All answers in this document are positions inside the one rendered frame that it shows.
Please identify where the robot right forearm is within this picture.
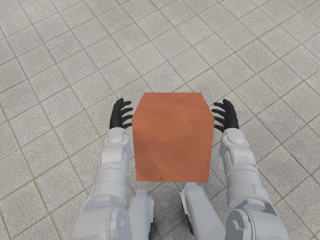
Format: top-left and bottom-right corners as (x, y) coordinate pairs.
(219, 128), (289, 238)

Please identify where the left robot hand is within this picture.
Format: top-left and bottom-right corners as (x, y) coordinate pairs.
(109, 98), (133, 129)

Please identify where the robot left thigh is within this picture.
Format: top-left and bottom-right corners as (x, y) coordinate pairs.
(127, 195), (154, 240)

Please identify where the carton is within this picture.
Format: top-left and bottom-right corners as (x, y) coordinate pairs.
(131, 92), (215, 183)

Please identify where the robot left forearm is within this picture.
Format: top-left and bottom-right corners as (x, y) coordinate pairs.
(72, 127), (132, 240)

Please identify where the robot right upper arm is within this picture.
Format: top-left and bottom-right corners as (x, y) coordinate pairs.
(225, 207), (289, 240)

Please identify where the right robot hand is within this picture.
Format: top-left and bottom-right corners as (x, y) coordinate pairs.
(211, 99), (239, 133)

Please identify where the right robot foot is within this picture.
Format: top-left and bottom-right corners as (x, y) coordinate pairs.
(181, 202), (194, 235)

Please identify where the robot left upper arm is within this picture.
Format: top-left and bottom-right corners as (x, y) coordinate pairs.
(73, 204), (133, 240)

